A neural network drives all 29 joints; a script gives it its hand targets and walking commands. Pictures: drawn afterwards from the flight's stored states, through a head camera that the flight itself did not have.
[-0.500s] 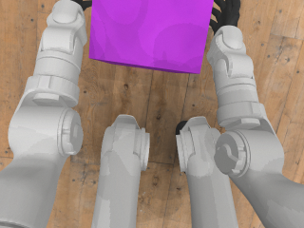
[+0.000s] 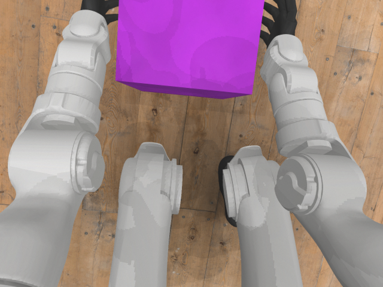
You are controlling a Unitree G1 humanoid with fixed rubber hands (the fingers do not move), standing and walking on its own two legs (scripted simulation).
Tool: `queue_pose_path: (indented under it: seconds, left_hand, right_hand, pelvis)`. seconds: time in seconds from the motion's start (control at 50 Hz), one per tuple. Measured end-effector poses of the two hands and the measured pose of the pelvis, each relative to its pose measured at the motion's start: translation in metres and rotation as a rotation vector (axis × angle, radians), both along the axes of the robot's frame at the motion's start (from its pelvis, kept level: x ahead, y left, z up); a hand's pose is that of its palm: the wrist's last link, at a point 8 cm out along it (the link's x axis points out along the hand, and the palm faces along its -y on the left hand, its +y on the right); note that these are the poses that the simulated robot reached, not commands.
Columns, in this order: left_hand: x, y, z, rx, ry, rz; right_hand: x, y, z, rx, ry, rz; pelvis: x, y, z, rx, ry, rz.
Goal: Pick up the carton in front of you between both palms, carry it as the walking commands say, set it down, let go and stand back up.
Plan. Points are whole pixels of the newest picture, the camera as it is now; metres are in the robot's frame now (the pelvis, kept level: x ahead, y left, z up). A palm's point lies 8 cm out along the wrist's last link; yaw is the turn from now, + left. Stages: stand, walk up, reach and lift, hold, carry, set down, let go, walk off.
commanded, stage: set down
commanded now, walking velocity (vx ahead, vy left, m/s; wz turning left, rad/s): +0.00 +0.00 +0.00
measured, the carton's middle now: (188, 41) +0.51 +0.04 -0.24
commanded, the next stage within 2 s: let go in 1.88 s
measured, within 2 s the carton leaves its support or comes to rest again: neither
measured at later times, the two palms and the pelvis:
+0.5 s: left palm (97, 14) +0.53 +0.20 -0.17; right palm (283, 35) +0.52 -0.12 -0.16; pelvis +0.00 +0.00 -0.01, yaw +0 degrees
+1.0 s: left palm out of the picture +0.54 +0.24 -0.14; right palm (302, 30) +0.52 -0.14 -0.14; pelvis +0.00 +0.00 +0.00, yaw +0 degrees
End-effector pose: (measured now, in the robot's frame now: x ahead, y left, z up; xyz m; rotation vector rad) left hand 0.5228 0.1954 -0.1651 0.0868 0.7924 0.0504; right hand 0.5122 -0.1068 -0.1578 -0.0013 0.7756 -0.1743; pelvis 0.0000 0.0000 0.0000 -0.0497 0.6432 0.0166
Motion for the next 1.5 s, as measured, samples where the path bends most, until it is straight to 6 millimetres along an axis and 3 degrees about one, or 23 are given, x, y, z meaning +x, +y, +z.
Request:
queue_pose_path:
  seconds: [0.6,0.72,0.82,0.92,1.0,1.2,1.5]
  left_hand:
    - [0.001,0.001,-0.01,-0.059,-0.021,-0.041]
    - [-0.01,0.032,-0.029,0.011,-0.014,0.044]
    - [-0.007,0.052,-0.028,0.029,-0.05,0.067]
    - [0.008,0.05,-0.008,0.008,-0.115,0.06]
    - [0.015,0.044,0.021,0.004,-0.158,0.049]
    - [0.009,0.049,0.104,0.01,-0.13,0.057]
    - [0.012,0.057,0.184,0.013,-0.151,0.042]
  right_hand:
    - [0.005,-0.009,-0.009,-0.002,0.005,0.085]
    - [-0.002,-0.027,-0.024,-0.043,0.022,0.061]
    - [0.0,-0.042,-0.028,-0.052,0.0,0.04]
    - [0.006,-0.04,-0.014,-0.04,-0.058,0.036]
    - [0.009,-0.032,0.013,-0.027,-0.11,0.035]
    - [0.006,-0.025,0.094,-0.034,-0.11,0.013]
    - [0.006,-0.032,0.177,-0.043,-0.135,0.01]
  pelvis:
    - [-0.004,-0.001,-0.008,-0.006,-0.032,0.0]
    - [-0.005,0.0,-0.009,-0.01,-0.046,0.005]
    - [-0.004,0.0,-0.011,-0.009,-0.044,0.007]
    - [-0.004,-0.001,-0.011,-0.01,-0.031,0.008]
    - [-0.004,-0.002,-0.002,-0.006,-0.022,0.009]
    - [-0.001,-0.002,0.057,-0.004,0.068,0.018]
    - [0.006,0.0,0.129,-0.01,0.146,0.027]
